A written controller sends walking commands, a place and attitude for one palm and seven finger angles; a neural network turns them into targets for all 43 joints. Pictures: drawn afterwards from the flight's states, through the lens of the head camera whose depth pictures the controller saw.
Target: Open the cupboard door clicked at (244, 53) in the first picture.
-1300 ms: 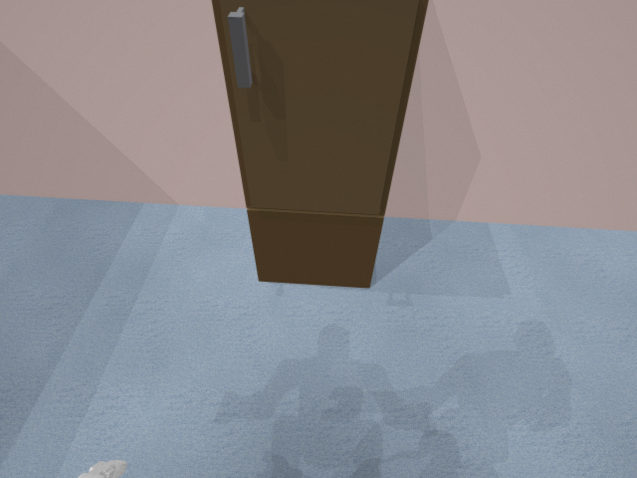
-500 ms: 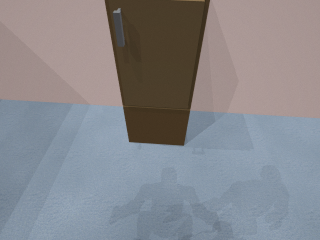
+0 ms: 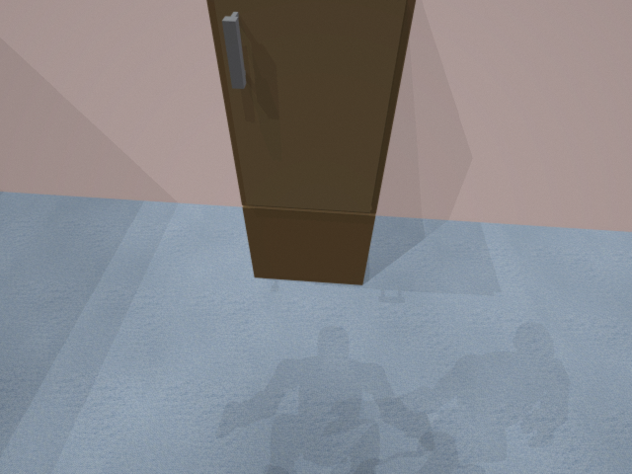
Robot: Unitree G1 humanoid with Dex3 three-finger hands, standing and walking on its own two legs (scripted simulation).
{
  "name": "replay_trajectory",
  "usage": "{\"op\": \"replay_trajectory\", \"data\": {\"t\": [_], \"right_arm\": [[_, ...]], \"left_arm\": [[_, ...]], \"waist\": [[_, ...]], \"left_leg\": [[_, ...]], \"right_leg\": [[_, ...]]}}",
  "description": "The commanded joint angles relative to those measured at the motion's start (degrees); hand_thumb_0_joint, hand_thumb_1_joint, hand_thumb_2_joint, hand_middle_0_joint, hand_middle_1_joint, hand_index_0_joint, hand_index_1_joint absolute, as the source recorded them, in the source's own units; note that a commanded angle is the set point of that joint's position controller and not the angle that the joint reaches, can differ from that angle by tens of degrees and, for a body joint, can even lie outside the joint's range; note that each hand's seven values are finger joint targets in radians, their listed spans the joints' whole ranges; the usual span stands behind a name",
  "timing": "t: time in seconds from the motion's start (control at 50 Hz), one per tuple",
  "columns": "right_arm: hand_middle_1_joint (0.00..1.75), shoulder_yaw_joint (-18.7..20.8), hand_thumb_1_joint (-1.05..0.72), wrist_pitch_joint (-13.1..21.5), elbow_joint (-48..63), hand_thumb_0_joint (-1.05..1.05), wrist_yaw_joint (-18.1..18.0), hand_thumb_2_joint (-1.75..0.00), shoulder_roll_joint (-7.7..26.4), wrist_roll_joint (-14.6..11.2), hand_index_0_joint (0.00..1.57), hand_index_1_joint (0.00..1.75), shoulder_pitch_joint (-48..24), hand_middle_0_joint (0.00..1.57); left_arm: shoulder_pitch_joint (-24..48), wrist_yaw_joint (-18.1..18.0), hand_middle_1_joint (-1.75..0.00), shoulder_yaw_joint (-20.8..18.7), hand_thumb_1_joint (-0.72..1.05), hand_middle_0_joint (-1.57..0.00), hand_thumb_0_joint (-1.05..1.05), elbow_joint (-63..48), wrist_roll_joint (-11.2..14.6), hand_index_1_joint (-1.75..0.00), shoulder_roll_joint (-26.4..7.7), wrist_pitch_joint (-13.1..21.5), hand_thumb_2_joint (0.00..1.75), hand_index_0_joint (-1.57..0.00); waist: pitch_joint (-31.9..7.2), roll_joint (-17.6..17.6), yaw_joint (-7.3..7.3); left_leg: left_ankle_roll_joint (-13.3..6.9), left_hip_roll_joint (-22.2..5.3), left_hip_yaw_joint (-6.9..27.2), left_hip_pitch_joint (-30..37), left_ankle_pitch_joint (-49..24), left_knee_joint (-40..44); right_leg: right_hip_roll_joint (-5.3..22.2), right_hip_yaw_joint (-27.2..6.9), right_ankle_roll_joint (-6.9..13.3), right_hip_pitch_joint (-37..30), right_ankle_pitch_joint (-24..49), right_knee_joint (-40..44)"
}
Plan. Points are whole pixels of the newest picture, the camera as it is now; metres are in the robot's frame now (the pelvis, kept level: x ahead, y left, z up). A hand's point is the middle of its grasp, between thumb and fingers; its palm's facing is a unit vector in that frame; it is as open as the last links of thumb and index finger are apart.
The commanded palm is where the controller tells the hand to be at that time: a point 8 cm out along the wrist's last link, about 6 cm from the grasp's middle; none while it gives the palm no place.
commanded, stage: look at it before walking up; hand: left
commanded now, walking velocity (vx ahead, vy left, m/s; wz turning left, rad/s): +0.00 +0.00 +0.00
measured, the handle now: (237, 50) +0.90 +0.23 +0.13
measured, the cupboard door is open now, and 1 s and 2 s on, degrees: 0 0 0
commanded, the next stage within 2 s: take the last steps up to it in 0.14 s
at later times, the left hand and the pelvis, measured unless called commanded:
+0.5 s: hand out of the picture +0.05 +0.23 -0.18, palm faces +0.03 -0.97 -0.23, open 7.4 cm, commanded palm none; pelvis +0.03 +0.02 -0.01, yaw +1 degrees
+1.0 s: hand (216, 378) +0.31 +0.19 -0.19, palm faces -0.02 -0.98 -0.20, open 7.3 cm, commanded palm none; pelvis +0.20 +0.02 -0.03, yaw +0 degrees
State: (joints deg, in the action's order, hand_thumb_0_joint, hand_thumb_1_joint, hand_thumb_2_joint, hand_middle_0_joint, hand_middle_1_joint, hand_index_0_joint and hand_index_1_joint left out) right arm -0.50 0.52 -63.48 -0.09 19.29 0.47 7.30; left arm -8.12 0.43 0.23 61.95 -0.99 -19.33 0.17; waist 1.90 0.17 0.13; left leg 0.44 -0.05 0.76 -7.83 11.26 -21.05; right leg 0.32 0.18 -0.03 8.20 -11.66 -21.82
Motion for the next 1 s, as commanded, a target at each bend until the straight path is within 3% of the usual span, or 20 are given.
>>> {"op": "replay_trajectory", "data": {"t": [0.0,0.24,0.3,0.36,0.42,0.48,0.5,0.52,0.54,0.56,0.58,0.62,0.66,0.72,0.82,0.88,0.92,0.94,0.96,0.98], "right_arm": [[0.3,2.29,-0.9,1.62,3.44,0.0,-0.74,-0.9,11.82,-0.11,0.2,0.3,-2.55,0.2],[0.3,2.28,-0.9,1.49,3.45,0.0,-0.71,-0.9,11.97,-0.08,0.2,0.3,-3.13,0.2],[0.3,0.48,-0.9,0.11,1.63,0.0,-0.28,-0.9,4.19,0.47,0.2,0.3,1.52,0.2],[0.3,0.63,-0.9,-0.34,2.27,0.0,-0.04,-0.9,3.26,0.91,0.2,0.3,3.25,0.2],[0.3,1.3,-0.9,0.15,3.6,0.0,-0.04,-0.9,2.32,1.03,0.2,0.3,4.9,0.2],[0.3,1.81,-0.9,1.14,3.44,0.0,0.14,-0.9,0.48,0.72,0.2,0.3,9.51,0.2],[0.3,1.87,-0.9,1.48,2.44,0.0,0.01,-0.9,-0.05,0.58,0.2,0.3,13.29,0.2],[0.3,2.42,-0.9,1.85,0.97,0.0,-0.14,-0.9,1.62,0.85,0.2,0.3,17.69,0.2],[0.3,3.48,-0.9,2.3,-1.0,0.0,-0.72,-0.9,5.06,1.19,0.2,0.3,24.07,0.2],[0.3,3.03,-0.9,2.5,-1.69,0.0,-1.6,-0.9,3.47,1.05,0.2,0.3,27.25,0.2],[0.3,2.57,-0.9,2.8,-1.63,0.0,-1.97,-0.9,1.49,0.66,0.2,0.3,27.03,0.2],[0.3,2.09,-0.9,3.83,-0.97,0.0,-2.29,-0.9,-0.98,0.71,0.2,0.3,25.02,0.2],[0.3,2.01,-0.9,4.46,-1.42,0.0,-2.57,-0.9,-2.53,0.44,0.2,0.3,24.56,0.2],[0.3,1.9,-0.9,4.94,-2.92,0.0,-2.86,-0.9,-4.83,0.17,0.2,0.3,25.93,0.2],[0.3,2.11,-0.9,4.7,-4.69,0.0,-2.92,-0.9,-5.91,0.51,0.2,0.3,27.58,0.2],[0.3,2.76,-0.9,4.32,-5.2,0.0,-2.8,-0.9,-4.6,0.56,0.2,0.3,26.0,0.2],[0.3,3.1,-0.9,4.04,-4.68,0.0,-2.67,-0.9,-3.82,0.17,0.2,0.3,24.33,0.2],[0.3,2.96,-0.9,3.97,-4.1,0.0,-2.14,-0.9,-5.18,-0.21,0.2,0.3,25.18,0.2],[0.3,2.67,-0.9,4.36,-2.51,0.0,-1.66,-0.9,-8.63,-0.83,0.2,0.3,28.67,0.2],[0.3,3.19,-0.9,3.68,-1.2,0.0,-1.68,-0.9,-7.65,-0.66,0.2,0.3,25.66,0.2]], "left_arm": [[2.38,-1.06,-0.3,-2.36,0.9,-0.2,0.0,-3.57,0.35,-0.3,-11.95,1.55,0.9,-0.2],[2.24,-1.03,-0.3,-2.25,0.9,-0.2,0.0,-3.45,0.37,-0.3,-12.11,1.57,0.9,-0.2],[-2.73,-1.25,-0.3,-0.78,0.9,-0.2,0.0,-1.45,0.16,-0.3,-5.19,0.22,0.9,-0.2],[-5.96,-0.7,-0.3,-1.77,0.9,-0.2,0.0,-1.48,-0.19,-0.3,-6.65,-0.36,0.9,-0.2],[-9.76,-0.83,-0.3,-3.2,0.9,-0.2,0.0,-2.1,-0.17,-0.3,-7.69,0.08,0.9,-0.2],[-9.48,-0.81,-0.3,-3.78,0.9,-0.2,0.0,-2.85,-0.12,-0.3,-5.85,0.77,0.9,-0.2],[-8.26,-0.71,-0.3,-3.65,0.9,-0.2,0.0,-3.26,-0.06,-0.3,-4.11,0.71,0.9,-0.2],[-7.33,-0.48,-0.3,-3.28,0.9,-0.2,0.0,-4.01,-0.09,-0.3,-1.3,0.49,0.9,-0.2],[-4.7,-0.4,-0.3,-2.6,0.9,-0.2,0.0,-5.42,-0.16,-0.3,2.27,0.58,0.9,-0.2],[-1.75,-0.81,-0.3,-2.46,0.9,-0.2,0.0,-7.34,-0.45,-0.3,1.98,1.18,0.9,-0.2],[-1.25,-0.58,-0.3,-2.71,0.9,-0.2,0.0,-6.97,-0.36,-0.3,1.81,1.75,0.9,-0.2],[-2.45,0.03,-0.3,-2.9,0.9,-0.2,0.0,-5.75,-0.34,-0.3,3.94,2.01,0.9,-0.2],[-3.78,0.4,-0.3,-2.86,0.9,-0.2,0.0,-5.02,-0.35,-0.3,5.74,1.44,0.9,-0.2],[-2.43,0.78,-0.3,-2.98,0.9,-0.2,0.0,-5.57,-0.36,-0.3,7.27,0.95,0.9,-0.2],[3.52,0.93,-0.3,-2.92,0.9,-0.2,0.0,-7.56,0.01,-0.3,8.74,1.42,0.9,-0.2],[-1.07,0.42,-0.3,-3.62,0.9,-0.2,0.0,-6.72,-0.13,-0.3,7.44,1.69,0.9,-0.2],[-12.55,-0.01,-0.3,-4.44,0.9,-0.2,0.0,-3.54,-0.53,-0.3,5.61,2.34,0.9,-0.2],[-19.58,-0.48,-0.3,-5.43,0.9,-0.2,0.0,-1.63,-1.02,-0.3,1.95,3.34,0.9,-0.2],[-25.38,-1.37,-0.3,-6.78,0.9,-0.2,0.0,-0.53,-0.86,-0.3,-3.71,3.77,0.9,-0.2],[-23.23,-1.57,-0.3,-6.81,0.9,-0.2,0.0,-0.93,0.57,-0.3,-4.09,3.34,0.9,-0.2]], "waist": [[-4.27,-0.25,0.05],[-3.87,-0.28,0.03],[-3.05,1.16,0.28],[3.4,5.53,1.18],[4.74,8.78,1.64],[4.15,4.28,-0.57],[4.22,2.02,-2.38],[5.06,-6.94,-3.68],[6.35,-18.67,-5.94],[8.44,-14.94,-6.18],[8.02,-7.13,-5.21],[5.9,-4.0,-3.39],[5.23,-5.83,-2.1],[6.62,-6.13,-1.49],[7.71,-7.18,-2.56],[5.22,-5.53,0.29],[0.74,-4.14,5.33],[-3.63,1.01,7.74],[-11.75,13.12,7.48],[-9.66,7.18,5.98]], "left_leg": [[-2.0,-6.48,5.66,0.46,-8.59,3.16],[-1.92,-6.44,5.71,1.21,-8.2,3.71],[-0.79,-4.81,3.32,-1.05,2.66,1.42],[-0.68,-1.66,0.76,-9.66,12.83,-3.67],[-0.64,-1.82,-2.66,-14.54,12.84,-13.53],[-1.27,-2.77,-3.93,-7.74,10.83,-8.72],[-1.78,-3.21,-2.84,-2.18,9.91,-4.36],[-3.98,-7.83,5.59,2.64,10.21,1.32],[-8.11,-17.43,19.96,7.63,8.64,9.68],[-11.36,-20.9,25.3,10.44,-1.43,10.69],[-13.87,-21.96,23.87,12.4,-10.91,8.13],[-13.37,-18.93,15.33,12.13,-21.73,7.03],[-11.93,-15.74,9.35,10.87,-22.89,7.92],[-10.62,-13.48,4.98,9.3,-23.68,9.74],[-9.66,-12.61,0.97,6.54,-26.73,9.41],[-9.64,-14.19,0.2,5.82,-36.5,2.87],[-7.3,-11.73,-2.62,2.86,-38.24,-10.8],[-5.14,-8.81,-3.68,-6.78,-26.81,-25.74],[-2.58,0.45,-6.03,-20.23,10.98,-46.85],[-3.48,-0.59,-1.3,-22.86,20.11,-56.64]], "right_leg": [[6.82,-5.89,1.83,-1.08,8.14,3.31],[6.8,-6.15,1.79,-0.92,7.68,4.13],[6.76,-6.75,1.03,-0.21,-6.7,4.81],[8.85,-12.21,3.37,1.81,-21.32,8.44],[15.09,-18.74,8.05,1.01,-25.55,11.42],[13.56,-12.6,8.26,4.85,-16.96,5.21],[10.2,-8.32,6.62,9.14,-15.26,0.38],[4.07,-1.9,3.81,15.32,-14.89,-9.93],[-1.53,6.13,1.08,24.9,-17.47,-26.42],[0.1,1.87,1.5,31.84,-20.29,-35.56],[2.85,0.28,1.93,34.42,-18.11,-40.18],[5.06,0.33,1.1,32.7,-13.54,-43.01],[5.22,1.92,0.28,31.17,-9.07,-41.89],[5.18,3.8,-0.02,31.41,-3.72,-37.4],[3.33,6.81,1.55,23.21,0.69,-21.05],[1.26,6.8,3.75,13.76,-1.59,-17.5],[-0.61,8.03,4.44,-0.01,2.34,-11.9],[5.62,0.65,7.22,-12.99,2.66,-8.79],[23.41,-26.33,14.42,-23.26,6.04,-1.22],[27.83,-31.68,17.52,-17.24,1.63,5.97]]}}
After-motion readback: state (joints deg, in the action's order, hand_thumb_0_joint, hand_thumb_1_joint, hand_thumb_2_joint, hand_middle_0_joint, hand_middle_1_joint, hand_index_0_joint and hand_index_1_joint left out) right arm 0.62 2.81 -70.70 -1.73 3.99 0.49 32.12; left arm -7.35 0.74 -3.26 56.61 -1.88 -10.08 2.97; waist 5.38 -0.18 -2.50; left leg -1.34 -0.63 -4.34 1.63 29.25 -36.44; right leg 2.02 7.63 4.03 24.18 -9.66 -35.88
